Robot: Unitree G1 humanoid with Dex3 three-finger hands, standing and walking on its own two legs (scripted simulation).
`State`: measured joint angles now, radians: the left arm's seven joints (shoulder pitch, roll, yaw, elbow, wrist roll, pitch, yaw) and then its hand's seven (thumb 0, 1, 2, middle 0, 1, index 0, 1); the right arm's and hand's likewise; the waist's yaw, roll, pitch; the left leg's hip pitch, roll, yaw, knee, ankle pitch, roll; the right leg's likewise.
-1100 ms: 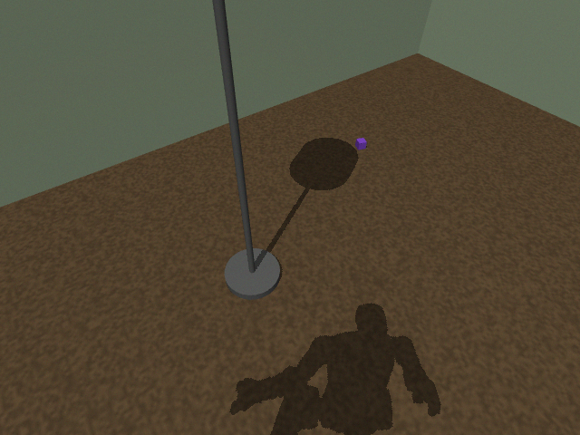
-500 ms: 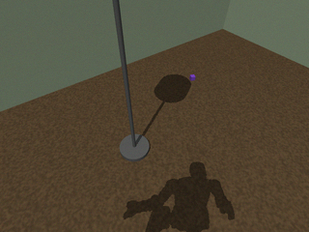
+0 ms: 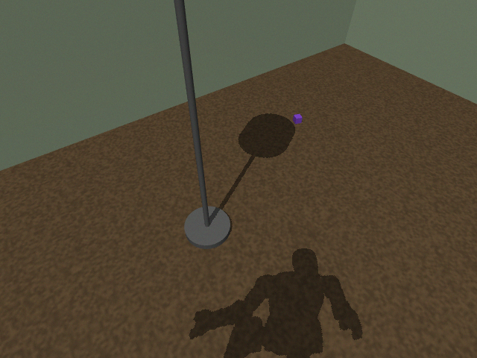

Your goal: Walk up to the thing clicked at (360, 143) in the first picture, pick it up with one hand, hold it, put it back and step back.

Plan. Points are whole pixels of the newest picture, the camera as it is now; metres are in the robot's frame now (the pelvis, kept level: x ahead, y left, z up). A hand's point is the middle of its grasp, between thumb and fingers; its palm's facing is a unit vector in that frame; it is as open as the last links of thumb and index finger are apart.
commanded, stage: stand
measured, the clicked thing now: (297, 118) +1.72 -0.39 -0.76
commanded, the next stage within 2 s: walk up in 0.02 s
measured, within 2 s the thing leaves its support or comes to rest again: neither
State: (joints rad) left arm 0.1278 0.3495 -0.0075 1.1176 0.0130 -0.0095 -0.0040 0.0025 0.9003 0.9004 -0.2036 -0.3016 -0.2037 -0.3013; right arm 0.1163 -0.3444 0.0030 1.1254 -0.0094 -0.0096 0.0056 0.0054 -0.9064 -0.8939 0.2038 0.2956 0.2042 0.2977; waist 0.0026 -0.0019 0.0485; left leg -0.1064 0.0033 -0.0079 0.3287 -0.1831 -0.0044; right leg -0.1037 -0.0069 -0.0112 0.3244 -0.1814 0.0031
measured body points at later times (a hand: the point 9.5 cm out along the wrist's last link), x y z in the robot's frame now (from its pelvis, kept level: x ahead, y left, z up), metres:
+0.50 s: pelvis -0.01 -0.01 -0.04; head +0.03 -0.05 +0.41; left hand +0.17 +0.27 -0.13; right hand +0.00 -0.36 -0.15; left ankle -0.01 +0.12 -0.70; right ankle -0.01 -0.14 -0.75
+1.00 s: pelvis -0.01 +0.04 -0.03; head +0.04 +0.02 +0.41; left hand +0.29 +0.22 -0.14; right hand -0.15 -0.26 -0.12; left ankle +0.09 +0.13 -0.75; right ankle -0.09 -0.07 -0.70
